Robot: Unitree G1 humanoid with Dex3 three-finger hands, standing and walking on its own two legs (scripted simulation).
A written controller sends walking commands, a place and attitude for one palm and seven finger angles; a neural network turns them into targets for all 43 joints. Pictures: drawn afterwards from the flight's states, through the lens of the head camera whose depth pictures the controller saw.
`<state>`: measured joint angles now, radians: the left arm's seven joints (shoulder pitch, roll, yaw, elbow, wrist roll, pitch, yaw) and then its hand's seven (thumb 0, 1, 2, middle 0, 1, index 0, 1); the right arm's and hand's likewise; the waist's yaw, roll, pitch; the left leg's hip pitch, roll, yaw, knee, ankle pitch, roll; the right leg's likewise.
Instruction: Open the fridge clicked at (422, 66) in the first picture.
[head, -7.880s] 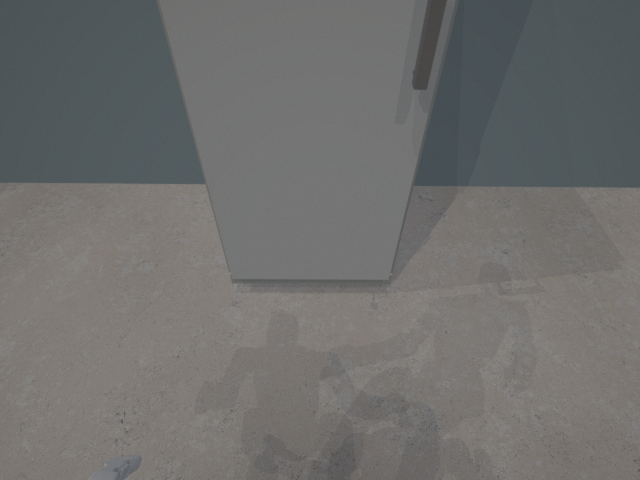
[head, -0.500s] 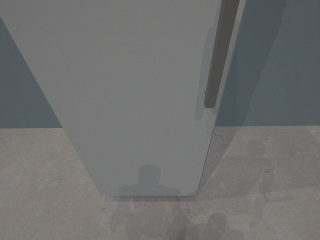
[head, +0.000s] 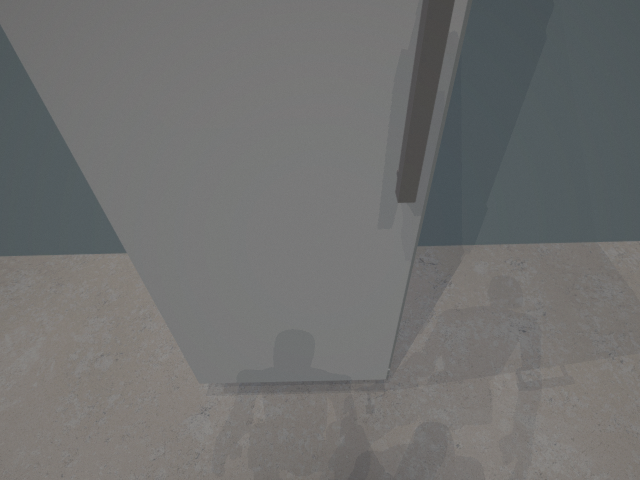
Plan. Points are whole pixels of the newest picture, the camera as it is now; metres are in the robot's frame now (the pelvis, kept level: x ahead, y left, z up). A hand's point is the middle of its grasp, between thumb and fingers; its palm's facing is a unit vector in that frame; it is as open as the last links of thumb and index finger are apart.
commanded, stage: come to a stop and stand still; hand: right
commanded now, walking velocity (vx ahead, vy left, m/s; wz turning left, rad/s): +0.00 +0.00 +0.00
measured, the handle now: (415, 105) +0.53 -0.11 +0.23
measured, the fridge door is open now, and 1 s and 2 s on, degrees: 0 0 0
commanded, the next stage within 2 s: look again from close up in 0.66 s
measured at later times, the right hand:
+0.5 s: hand out of the picture -0.06 -0.18 -0.18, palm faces +0.03 +0.99 -0.17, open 7.4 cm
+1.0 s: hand out of the picture -0.12 -0.26 -0.20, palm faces +0.09 +0.98 -0.19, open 7.4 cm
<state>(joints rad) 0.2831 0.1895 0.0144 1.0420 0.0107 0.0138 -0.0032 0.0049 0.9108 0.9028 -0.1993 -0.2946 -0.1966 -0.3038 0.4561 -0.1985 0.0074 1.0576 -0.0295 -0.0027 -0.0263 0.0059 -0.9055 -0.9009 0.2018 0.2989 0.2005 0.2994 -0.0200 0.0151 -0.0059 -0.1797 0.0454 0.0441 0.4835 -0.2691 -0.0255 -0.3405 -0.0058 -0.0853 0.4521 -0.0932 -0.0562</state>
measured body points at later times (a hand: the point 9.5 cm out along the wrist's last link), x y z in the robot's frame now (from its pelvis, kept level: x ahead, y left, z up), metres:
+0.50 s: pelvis -0.04 +0.00 +0.00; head -0.05 -0.03 +0.45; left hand -0.02 +0.24 -0.14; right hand -0.06 -0.23 -0.17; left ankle +0.00 +0.15 -0.73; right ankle +0.11 -0.08 -0.73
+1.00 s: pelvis -0.12 -0.06 -0.01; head -0.13 -0.10 +0.44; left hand -0.05 +0.19 -0.13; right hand -0.13 -0.31 -0.18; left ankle -0.06 +0.10 -0.71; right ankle -0.06 -0.13 -0.73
